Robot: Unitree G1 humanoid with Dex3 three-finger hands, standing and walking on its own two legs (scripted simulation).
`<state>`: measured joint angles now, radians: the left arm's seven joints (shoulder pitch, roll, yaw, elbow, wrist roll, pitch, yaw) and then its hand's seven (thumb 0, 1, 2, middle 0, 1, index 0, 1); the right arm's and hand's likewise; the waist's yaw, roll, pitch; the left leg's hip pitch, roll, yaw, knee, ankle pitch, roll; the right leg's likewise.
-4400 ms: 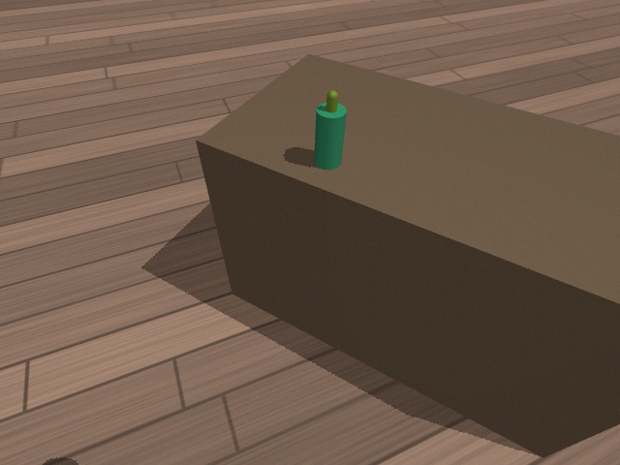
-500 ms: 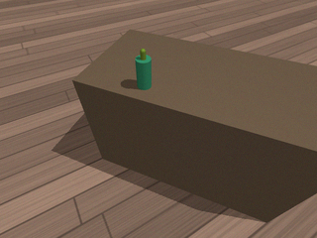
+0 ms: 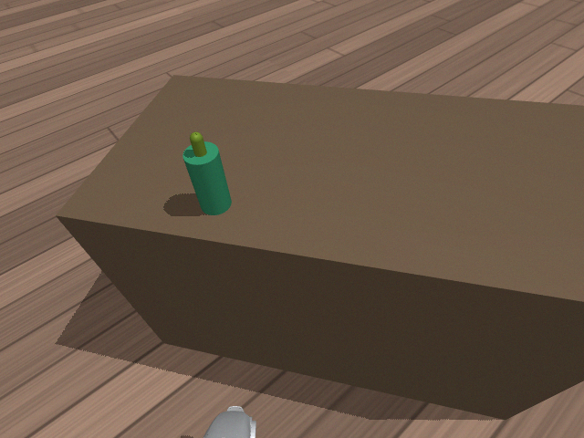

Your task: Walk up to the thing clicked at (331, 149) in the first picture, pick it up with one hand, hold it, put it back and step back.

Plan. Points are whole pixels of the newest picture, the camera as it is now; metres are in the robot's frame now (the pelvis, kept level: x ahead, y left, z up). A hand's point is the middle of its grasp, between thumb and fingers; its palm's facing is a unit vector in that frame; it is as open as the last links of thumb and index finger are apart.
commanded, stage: walk up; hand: left
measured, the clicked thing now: (206, 172) +0.56 +0.18 +0.02
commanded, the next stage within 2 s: none
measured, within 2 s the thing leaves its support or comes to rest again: neither
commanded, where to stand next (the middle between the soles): +0.12 +0.05 m, yaw -11 degrees
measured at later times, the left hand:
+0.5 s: hand (105, 385) +0.23 +0.33 -0.15, palm faces -0.20 -0.89 -0.42, open 7.3 cm
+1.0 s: hand (110, 407) +0.20 +0.31 -0.16, palm faces -0.19 -0.92 -0.34, open 7.4 cm
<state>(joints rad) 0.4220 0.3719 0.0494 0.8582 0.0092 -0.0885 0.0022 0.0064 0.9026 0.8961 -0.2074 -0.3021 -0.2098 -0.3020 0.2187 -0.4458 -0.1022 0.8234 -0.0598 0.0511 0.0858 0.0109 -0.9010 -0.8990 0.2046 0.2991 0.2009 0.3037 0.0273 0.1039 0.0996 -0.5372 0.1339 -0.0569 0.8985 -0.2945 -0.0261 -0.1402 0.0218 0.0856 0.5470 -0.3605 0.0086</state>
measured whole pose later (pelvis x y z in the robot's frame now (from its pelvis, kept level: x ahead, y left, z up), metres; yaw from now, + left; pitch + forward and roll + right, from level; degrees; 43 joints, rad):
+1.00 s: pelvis +0.05 +0.07 -0.01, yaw -12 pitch -3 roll +0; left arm 0.19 0.40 0.06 0.89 0.01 0.03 -0.03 0.01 0.91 0.90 -0.20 -0.30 -0.21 -0.30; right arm 0.24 -0.37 -0.02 0.92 -0.03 -0.03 -0.01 0.01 -0.90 -0.90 0.21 0.30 0.21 0.30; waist 0.00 -0.04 0.08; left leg -0.27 0.06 0.01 0.68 -0.36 -0.02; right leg -0.36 0.01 0.03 0.80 -0.45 -0.04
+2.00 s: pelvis +0.07 +0.06 +0.02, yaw -11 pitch -3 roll +0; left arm 0.04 0.34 0.02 1.16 0.00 -0.01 -0.01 0.01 0.91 0.90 -0.20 -0.30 -0.20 -0.30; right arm 0.09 -0.35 -0.02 1.12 0.00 -0.01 0.01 0.01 -0.90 -0.90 0.21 0.30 0.20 0.30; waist 0.00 0.00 0.05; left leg -0.11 0.03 -0.04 0.38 -0.22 -0.04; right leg -0.12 -0.03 0.00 0.37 -0.20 0.03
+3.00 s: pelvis +0.06 +0.07 +0.02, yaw -10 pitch -3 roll +0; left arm 0.09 0.35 0.01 1.15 0.01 -0.01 -0.01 0.01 0.91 0.90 -0.20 -0.30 -0.20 -0.30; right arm 0.09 -0.35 0.00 1.12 0.00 0.00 0.01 0.01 -0.90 -0.90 0.21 0.30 0.20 0.30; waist 0.00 0.01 0.07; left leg -0.10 0.03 -0.04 0.33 -0.18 -0.04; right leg -0.11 -0.03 0.00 0.33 -0.17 0.03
